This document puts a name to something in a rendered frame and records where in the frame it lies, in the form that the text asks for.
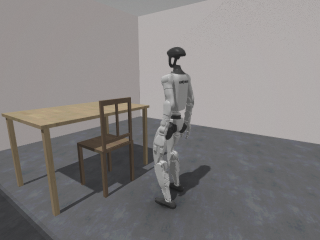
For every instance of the robot right upper arm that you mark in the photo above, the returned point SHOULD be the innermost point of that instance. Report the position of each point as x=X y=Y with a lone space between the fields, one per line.
x=190 y=95

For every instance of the right robot hand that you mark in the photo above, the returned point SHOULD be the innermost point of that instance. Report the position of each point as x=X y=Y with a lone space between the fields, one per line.
x=188 y=130

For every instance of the left robot hand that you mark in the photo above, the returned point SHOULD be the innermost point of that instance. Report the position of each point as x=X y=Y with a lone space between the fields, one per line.
x=160 y=140

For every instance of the left robot foot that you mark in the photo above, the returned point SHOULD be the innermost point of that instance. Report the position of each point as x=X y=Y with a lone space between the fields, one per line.
x=161 y=201

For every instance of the left robot forearm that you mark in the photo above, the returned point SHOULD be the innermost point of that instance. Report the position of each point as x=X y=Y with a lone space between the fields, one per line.
x=164 y=124

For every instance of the table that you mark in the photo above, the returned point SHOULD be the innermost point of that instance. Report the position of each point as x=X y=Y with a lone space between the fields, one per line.
x=50 y=117

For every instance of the robot left upper arm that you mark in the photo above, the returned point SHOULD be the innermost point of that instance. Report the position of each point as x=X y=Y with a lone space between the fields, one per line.
x=167 y=83

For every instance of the chair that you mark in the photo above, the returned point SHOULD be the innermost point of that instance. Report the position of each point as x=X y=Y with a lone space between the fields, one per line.
x=107 y=142

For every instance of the right robot forearm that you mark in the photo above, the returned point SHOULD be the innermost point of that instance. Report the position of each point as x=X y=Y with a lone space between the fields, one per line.
x=188 y=112

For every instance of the robot head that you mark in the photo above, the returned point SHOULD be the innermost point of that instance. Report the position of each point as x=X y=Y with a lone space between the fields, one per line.
x=176 y=53

